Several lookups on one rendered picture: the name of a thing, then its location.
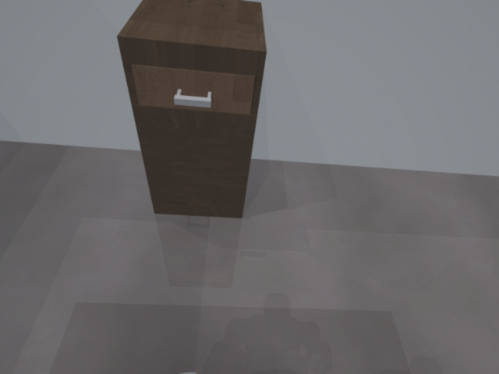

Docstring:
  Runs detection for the drawer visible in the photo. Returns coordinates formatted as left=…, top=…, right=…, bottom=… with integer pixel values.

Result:
left=132, top=64, right=255, bottom=115

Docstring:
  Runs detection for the handle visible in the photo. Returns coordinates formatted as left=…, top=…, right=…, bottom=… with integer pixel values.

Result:
left=174, top=89, right=211, bottom=108

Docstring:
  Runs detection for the cabinet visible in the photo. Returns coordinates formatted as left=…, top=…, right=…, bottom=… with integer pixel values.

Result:
left=117, top=0, right=267, bottom=218

